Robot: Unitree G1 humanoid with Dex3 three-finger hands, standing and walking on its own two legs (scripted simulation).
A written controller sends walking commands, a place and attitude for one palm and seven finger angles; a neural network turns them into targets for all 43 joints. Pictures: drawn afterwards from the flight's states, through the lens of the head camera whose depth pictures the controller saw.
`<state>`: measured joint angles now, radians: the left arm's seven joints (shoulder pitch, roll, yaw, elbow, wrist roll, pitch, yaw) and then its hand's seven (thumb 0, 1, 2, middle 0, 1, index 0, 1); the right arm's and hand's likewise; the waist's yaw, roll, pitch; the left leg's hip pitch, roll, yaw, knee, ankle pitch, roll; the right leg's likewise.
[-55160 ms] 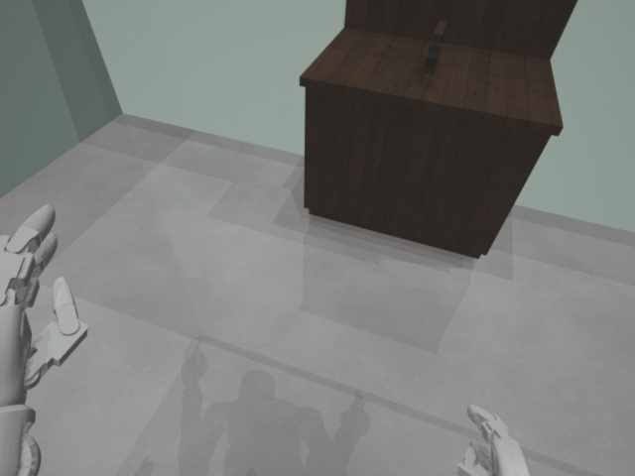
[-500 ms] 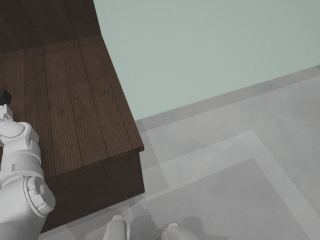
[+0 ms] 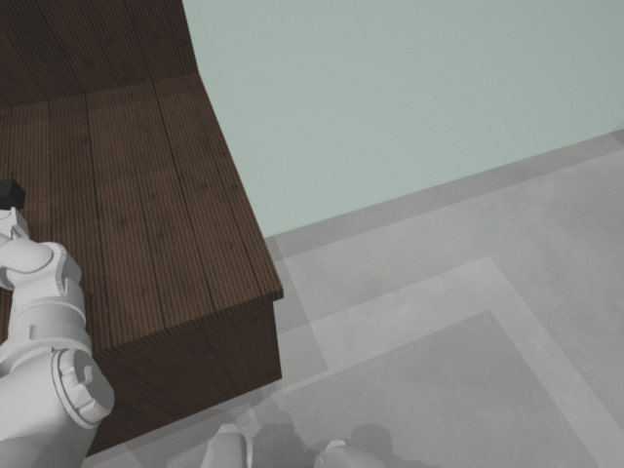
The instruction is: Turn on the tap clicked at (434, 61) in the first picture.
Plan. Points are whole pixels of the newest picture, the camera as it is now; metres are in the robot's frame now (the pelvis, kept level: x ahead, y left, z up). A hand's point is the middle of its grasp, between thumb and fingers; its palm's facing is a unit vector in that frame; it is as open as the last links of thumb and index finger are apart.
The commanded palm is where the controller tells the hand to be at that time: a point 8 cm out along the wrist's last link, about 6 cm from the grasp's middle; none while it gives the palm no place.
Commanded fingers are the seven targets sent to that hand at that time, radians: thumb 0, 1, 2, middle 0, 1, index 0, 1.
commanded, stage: lift the hand up off the lever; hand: left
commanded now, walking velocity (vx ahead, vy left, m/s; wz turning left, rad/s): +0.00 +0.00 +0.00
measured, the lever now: (7, 195) +0.46 +0.36 +0.08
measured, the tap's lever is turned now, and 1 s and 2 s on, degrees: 83 83 83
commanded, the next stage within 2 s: none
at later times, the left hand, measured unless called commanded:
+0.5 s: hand (12, 214) +0.43 +0.35 +0.08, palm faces +0.91 -0.40 -0.10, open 7.6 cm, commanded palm +0.41 +0.36 +0.10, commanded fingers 0.00 0.90 0.90 -0.15 -0.15 -0.15 -0.15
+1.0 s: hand (8, 211) +0.43 +0.35 +0.08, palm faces +0.91 -0.40 -0.08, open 7.6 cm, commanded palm +0.41 +0.36 +0.12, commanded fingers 0.00 0.90 0.90 -0.15 -0.15 -0.15 -0.15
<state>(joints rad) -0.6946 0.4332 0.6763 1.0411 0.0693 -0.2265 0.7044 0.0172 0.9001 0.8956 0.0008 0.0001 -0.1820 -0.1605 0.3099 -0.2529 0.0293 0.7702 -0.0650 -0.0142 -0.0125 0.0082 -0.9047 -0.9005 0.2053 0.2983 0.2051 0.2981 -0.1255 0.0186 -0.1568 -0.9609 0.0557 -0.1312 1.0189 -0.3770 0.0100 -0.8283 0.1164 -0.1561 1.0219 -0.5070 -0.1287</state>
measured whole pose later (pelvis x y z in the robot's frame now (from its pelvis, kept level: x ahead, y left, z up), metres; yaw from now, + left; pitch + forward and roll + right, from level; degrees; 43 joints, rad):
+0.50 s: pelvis +0.01 +0.01 +0.01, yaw +0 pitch +15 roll -1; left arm -0.66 0.39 0.70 1.00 0.08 -0.21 0.71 0.02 0.90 0.90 0.00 0.00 -0.20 -0.17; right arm 0.30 -0.24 0.03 0.76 -0.07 -0.02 -0.02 0.01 -0.90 -0.90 0.21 0.30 0.21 0.30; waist -0.13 0.01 -0.15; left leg -0.89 0.05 -0.12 0.97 -0.36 0.00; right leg -0.75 0.11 -0.14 0.96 -0.49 -0.13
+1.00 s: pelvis +0.02 +0.02 +0.02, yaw +0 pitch +14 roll -1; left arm -0.62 0.31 0.71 0.92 0.08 -0.18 0.72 0.03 0.90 0.90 0.00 -0.01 -0.21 -0.18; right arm 0.29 -0.24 0.02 0.77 -0.08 -0.06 -0.02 0.01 -0.90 -0.90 0.21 0.30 0.21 0.30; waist -0.12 0.01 -0.14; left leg -0.81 0.04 -0.11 0.91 -0.35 -0.03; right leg -0.67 0.10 -0.12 0.90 -0.48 -0.12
